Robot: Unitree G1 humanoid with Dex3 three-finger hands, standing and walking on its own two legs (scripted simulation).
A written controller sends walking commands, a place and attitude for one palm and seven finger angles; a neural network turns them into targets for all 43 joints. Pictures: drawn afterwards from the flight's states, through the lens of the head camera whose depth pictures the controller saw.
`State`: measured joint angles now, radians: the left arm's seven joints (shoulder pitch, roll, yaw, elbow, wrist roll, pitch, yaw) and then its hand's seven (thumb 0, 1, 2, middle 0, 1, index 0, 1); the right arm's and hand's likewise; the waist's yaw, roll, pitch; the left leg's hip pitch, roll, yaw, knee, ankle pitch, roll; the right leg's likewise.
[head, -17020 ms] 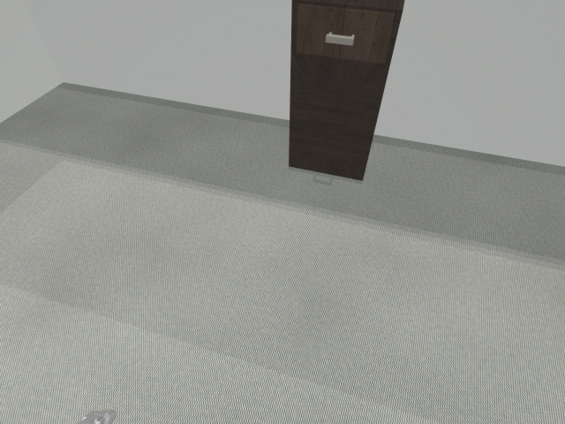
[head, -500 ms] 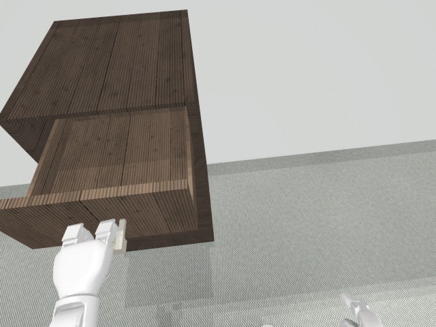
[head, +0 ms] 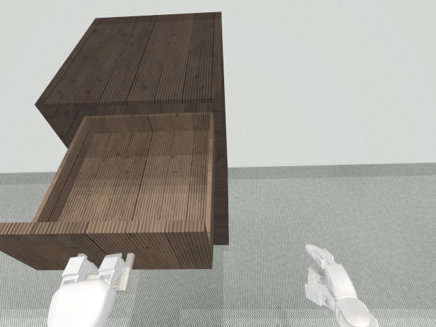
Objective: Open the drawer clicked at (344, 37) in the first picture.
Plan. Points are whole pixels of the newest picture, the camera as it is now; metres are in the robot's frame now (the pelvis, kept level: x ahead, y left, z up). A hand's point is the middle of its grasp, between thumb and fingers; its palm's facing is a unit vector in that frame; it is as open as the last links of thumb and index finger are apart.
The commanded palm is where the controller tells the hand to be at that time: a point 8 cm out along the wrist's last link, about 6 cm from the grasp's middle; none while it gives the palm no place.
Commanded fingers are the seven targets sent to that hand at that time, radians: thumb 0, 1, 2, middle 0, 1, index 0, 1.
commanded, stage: pull the drawer open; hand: left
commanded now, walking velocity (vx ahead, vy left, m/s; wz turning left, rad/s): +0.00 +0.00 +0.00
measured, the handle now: (102, 271) +0.21 +0.23 +0.01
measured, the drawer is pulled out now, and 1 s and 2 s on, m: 0.30 0.30 0.30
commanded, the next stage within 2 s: open the thumb to release the handle in 0.10 s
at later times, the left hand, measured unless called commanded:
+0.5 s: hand (102, 307) +0.15 +0.22 -0.01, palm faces +0.00 -0.06 -1.00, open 7.7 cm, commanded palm +0.12 +0.22 +0.04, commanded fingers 0.00 -0.22 0.42 -0.32 -1.23 -0.32 -1.23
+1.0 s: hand (103, 304) +0.16 +0.22 -0.01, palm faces +0.02 -0.06 -1.00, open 13.7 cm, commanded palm +0.14 +0.23 +0.04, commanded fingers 0.00 -0.50 0.30 -0.30 -1.20 -0.30 -1.20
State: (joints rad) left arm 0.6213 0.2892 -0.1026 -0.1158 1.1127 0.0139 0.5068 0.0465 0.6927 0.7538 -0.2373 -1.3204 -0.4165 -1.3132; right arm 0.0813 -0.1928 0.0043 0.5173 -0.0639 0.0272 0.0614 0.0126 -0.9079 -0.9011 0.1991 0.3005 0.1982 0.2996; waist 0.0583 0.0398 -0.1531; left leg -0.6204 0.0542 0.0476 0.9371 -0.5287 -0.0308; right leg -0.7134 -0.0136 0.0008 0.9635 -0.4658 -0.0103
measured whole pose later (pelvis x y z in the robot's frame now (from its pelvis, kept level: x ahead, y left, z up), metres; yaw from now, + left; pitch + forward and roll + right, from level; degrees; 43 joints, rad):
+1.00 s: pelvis -0.03 -0.01 +0.00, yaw +2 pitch +11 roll +1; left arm 0.38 0.29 -0.12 0.08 1.12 0.01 0.56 0.00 -0.48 0.31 -0.35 -1.24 -0.33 -1.21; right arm 0.09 -0.23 -0.03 0.64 -0.05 0.03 -0.06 0.01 -0.91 -0.90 0.20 0.30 0.20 0.30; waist 0.07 0.05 -0.11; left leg -0.63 0.04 0.01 0.91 -0.46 -0.04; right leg -0.71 -0.03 -0.03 0.93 -0.42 -0.02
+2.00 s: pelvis +0.00 +0.01 +0.00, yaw +0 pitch +14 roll +1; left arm 0.65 0.36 -0.07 -0.17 1.08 -0.08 0.54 -0.01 -0.49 0.30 -0.49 -1.00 -0.43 -0.99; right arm 0.14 -0.23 -0.05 0.58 -0.08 0.03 0.03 0.01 -0.91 -0.90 0.20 0.30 0.20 0.30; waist 0.06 0.05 -0.13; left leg -0.65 0.04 0.04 0.93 -0.52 -0.03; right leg -0.74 -0.02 0.00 0.95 -0.46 0.00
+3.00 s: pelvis -0.05 -0.01 +0.01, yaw +3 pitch +10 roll +2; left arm 0.10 0.30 -0.15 0.32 1.08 0.00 0.51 0.00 -0.49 0.30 -0.32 -0.48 -0.41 -0.51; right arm 0.12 -0.22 -0.03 0.69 -0.01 0.01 -0.10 0.01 -0.91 -0.90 0.20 0.30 0.20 0.30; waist 0.06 0.07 -0.09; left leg -0.61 0.02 0.00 0.84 -0.40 -0.03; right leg -0.69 -0.04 -0.03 0.88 -0.36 -0.02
